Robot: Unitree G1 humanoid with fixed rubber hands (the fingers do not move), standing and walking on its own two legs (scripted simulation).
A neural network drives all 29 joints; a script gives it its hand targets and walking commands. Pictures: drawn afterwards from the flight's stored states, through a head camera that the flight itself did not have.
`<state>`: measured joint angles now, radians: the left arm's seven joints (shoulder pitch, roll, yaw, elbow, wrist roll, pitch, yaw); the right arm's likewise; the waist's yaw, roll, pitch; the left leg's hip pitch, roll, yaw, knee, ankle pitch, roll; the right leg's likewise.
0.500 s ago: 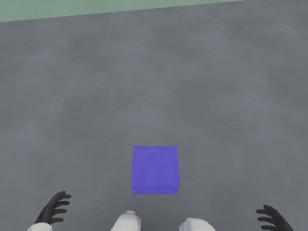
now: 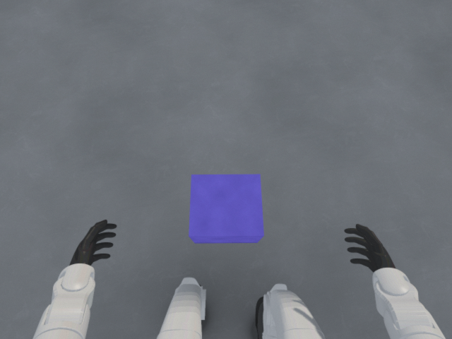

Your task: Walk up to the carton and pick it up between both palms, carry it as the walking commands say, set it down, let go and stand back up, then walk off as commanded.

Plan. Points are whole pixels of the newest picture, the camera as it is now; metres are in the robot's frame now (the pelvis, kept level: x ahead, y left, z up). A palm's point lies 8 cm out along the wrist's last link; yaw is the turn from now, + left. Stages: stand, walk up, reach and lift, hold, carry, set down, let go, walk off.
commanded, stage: reach and lift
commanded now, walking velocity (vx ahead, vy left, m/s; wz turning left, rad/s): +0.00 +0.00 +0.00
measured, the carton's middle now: (225, 210) +0.46 +0.02 -0.61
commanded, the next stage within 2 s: none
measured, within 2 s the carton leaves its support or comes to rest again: neither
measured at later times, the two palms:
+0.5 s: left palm (116, 203) +0.37 +0.26 -0.16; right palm (330, 203) +0.36 -0.21 -0.15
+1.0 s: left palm (136, 173) +0.46 +0.24 -0.19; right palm (310, 174) +0.44 -0.19 -0.19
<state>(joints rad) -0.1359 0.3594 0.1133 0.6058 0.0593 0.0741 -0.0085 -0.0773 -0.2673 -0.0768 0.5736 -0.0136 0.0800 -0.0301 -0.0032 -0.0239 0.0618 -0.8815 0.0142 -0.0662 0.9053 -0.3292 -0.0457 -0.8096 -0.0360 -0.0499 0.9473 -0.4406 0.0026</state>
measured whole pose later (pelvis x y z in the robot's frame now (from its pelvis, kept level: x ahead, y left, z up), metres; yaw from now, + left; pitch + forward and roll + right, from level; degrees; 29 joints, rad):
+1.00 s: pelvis -0.04 +0.01 -0.06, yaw -2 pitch +49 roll -1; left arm -1.02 0.37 0.25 0.82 0.00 0.12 -0.05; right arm -0.98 -0.23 -0.23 0.74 0.04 0.14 -0.05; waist 0.00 -0.01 -0.07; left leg -1.64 0.01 -0.07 1.01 -0.22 -0.05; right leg -1.58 -0.03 -0.04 1.07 -0.34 0.00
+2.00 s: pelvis -0.11 +0.01 -0.30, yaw -4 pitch +38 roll +0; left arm -1.46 0.50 0.27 1.15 -0.14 0.09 0.04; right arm -1.45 -0.33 -0.11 1.00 0.22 0.16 -0.12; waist 0.00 -0.01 0.38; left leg -2.21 0.01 -0.07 1.97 -0.42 -0.05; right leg -2.16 0.01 0.02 2.05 -0.55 0.01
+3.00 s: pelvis -0.10 +0.01 -0.34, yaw -4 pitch +34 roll +0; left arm -1.54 0.48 0.16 1.21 -0.22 0.02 0.06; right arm -1.56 -0.33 0.03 1.06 0.25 0.10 -0.11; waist 0.00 -0.01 0.52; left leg -2.27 0.02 -0.07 2.13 -0.46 -0.05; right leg -2.22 0.03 0.03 2.21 -0.58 0.03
